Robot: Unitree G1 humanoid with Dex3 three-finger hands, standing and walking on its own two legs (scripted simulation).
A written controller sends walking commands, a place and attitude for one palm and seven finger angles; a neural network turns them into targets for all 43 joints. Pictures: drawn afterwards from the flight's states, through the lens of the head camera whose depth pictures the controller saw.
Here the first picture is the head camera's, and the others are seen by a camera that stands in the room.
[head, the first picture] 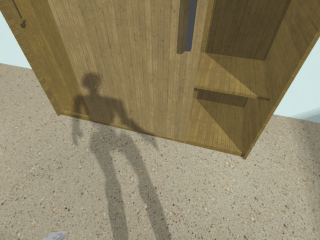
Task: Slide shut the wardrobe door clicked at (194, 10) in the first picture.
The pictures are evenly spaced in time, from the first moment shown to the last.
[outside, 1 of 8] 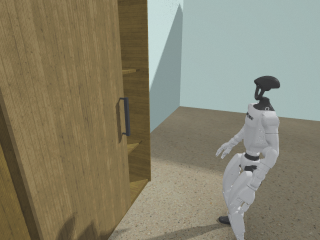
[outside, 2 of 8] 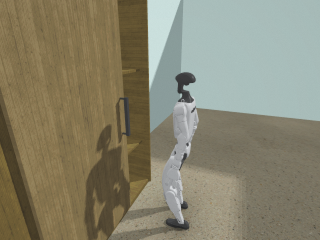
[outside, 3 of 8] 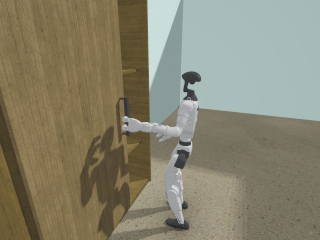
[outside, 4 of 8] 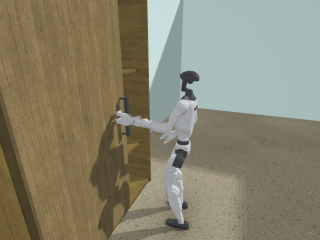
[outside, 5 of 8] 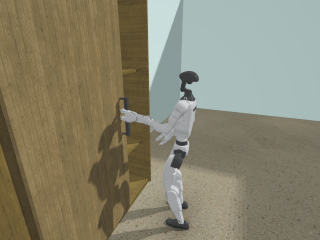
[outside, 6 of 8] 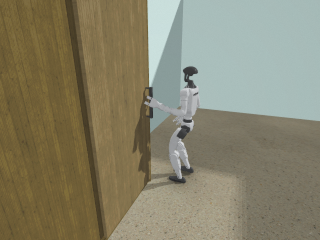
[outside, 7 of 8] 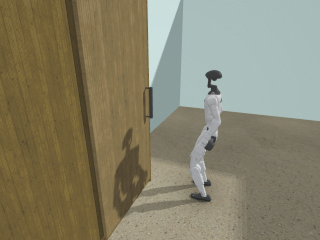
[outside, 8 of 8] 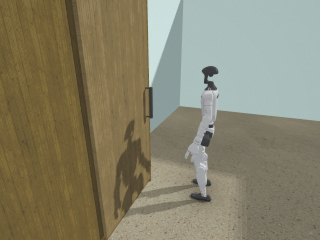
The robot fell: no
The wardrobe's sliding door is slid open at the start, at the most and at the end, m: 0.44 0.44 0.00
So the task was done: yes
